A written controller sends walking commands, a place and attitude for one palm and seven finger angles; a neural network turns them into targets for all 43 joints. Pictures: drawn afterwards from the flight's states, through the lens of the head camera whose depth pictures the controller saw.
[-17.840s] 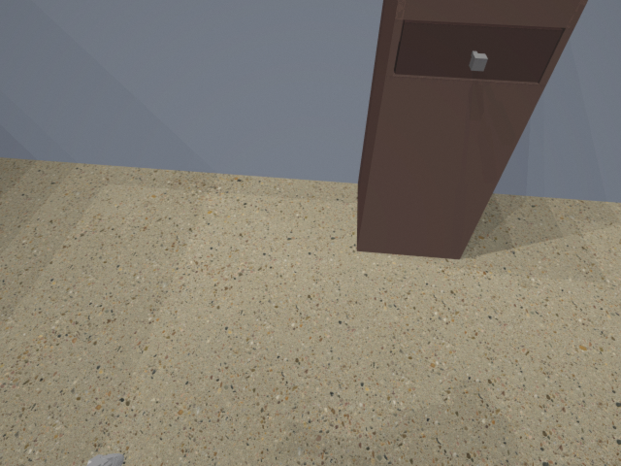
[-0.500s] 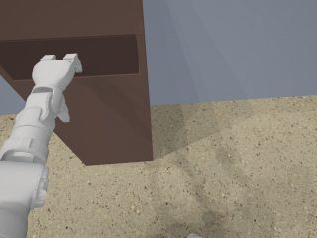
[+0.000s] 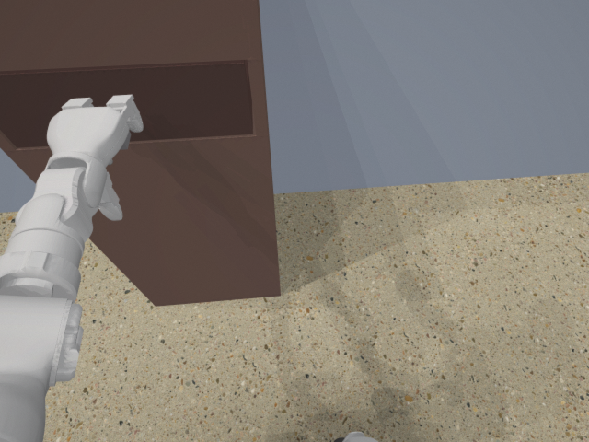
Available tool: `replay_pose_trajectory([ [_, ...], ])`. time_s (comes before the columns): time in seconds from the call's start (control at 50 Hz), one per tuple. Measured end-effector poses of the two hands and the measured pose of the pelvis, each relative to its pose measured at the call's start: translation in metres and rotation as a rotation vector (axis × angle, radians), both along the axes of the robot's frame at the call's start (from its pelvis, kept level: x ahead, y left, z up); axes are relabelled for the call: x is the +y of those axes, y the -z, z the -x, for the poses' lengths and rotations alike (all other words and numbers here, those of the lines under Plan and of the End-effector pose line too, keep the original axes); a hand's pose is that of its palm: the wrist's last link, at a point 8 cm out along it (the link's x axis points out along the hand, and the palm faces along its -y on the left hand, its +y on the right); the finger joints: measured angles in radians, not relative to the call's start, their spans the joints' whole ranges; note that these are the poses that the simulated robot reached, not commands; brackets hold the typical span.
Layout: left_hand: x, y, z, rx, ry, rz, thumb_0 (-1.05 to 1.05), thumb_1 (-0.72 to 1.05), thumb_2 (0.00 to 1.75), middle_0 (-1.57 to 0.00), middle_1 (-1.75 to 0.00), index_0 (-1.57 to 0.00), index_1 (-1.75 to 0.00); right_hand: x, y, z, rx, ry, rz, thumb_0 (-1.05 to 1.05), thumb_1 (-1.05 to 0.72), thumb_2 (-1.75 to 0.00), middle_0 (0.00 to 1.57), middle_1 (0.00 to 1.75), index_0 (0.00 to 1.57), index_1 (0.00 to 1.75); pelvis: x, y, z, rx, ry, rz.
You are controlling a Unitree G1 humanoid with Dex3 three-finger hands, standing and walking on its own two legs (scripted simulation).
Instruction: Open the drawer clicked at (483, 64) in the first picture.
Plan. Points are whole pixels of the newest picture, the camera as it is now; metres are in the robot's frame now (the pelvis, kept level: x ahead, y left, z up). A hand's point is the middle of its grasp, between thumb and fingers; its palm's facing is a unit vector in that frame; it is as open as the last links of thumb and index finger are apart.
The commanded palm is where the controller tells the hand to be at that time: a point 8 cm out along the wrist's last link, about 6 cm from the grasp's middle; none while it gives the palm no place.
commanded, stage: close the thumb around the handle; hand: left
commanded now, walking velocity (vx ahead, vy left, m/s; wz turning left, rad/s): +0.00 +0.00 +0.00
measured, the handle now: (116, 126) +0.55 +0.24 +0.09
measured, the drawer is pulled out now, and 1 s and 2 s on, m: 0.00 0.01 0.04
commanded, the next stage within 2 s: pull the drawer open in 0.56 s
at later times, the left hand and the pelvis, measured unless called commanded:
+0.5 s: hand (111, 164) +0.49 +0.24 +0.08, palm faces -0.04 -0.02 -1.00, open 6.8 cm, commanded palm +0.47 +0.25 +0.13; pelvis +0.01 +0.00 +0.00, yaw +0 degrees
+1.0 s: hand (112, 171) +0.48 +0.24 +0.07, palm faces -0.02 -0.04 -1.00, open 6.8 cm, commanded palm +0.43 +0.26 +0.13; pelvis +0.01 +0.00 +0.00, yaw -1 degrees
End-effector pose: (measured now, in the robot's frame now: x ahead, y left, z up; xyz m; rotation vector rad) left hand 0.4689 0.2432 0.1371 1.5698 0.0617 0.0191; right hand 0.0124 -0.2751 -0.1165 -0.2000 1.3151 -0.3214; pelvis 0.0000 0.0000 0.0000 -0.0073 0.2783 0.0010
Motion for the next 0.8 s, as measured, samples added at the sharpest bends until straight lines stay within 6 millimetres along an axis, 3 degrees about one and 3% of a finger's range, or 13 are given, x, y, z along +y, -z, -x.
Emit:
replay_pose_trajectory([
  [0.14, 0.001, 0.001, -0.001, -0.005, -0.001, 0.004, 0.0, -0.15, 0.45, -0.34, -1.24, -0.33, -1.24, 0.003, 0.0, -0.002, -0.001, 0.003, -0.005, 0.0, -0.91, -0.9, 0.2, 0.3, 0.2, 0.3, 0.002, 0.0, -0.002, 0.002, 0.002, 0.001],
  [0.42, 0.001, 0.002, -0.003, 0.002, -0.006, 0.011, 0.0, 0.56, 0.76, -0.39, -1.32, -0.32, -1.27, 0.007, 0.001, -0.013, -0.02, -0.003, -0.015, 0.0, -0.91, -0.9, 0.2, 0.3, 0.2, 0.3, 0.003, -0.001, -0.005, 0.002, 0.003, 0.002],
  [0.8, 0.0, 0.008, 0.0, 0.004, -0.009, 0.013, 0.02, 0.62, 0.79, -0.41, -1.35, -0.27, -1.31, 0.002, 0.001, -0.013, -0.019, -0.006, -0.008, 0.0, -0.91, -0.9, 0.2, 0.3, 0.2, 0.3, 0.001, 0.0, -0.004, 0.004, 0.001, 0.002],
])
